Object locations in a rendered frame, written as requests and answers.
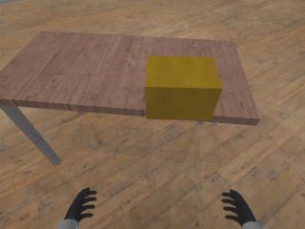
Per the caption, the table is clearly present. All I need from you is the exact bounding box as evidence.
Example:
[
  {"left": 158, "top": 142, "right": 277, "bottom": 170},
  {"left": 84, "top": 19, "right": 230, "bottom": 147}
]
[{"left": 0, "top": 31, "right": 261, "bottom": 166}]

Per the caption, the left robot forearm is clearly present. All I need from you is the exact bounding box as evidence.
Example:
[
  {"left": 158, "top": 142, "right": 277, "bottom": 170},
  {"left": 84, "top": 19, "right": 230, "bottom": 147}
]
[{"left": 55, "top": 219, "right": 79, "bottom": 229}]

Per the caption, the left robot hand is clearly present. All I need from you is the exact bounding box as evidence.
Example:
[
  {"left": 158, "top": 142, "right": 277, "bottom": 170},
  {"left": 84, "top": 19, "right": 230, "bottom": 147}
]
[{"left": 64, "top": 187, "right": 97, "bottom": 222}]

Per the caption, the right robot hand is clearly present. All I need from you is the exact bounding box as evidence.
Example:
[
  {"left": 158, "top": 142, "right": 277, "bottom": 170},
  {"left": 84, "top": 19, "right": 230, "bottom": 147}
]
[{"left": 221, "top": 189, "right": 256, "bottom": 227}]

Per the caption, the carton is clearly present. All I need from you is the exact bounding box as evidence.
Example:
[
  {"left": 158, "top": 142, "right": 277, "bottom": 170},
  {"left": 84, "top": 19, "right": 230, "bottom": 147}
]
[{"left": 145, "top": 55, "right": 223, "bottom": 121}]

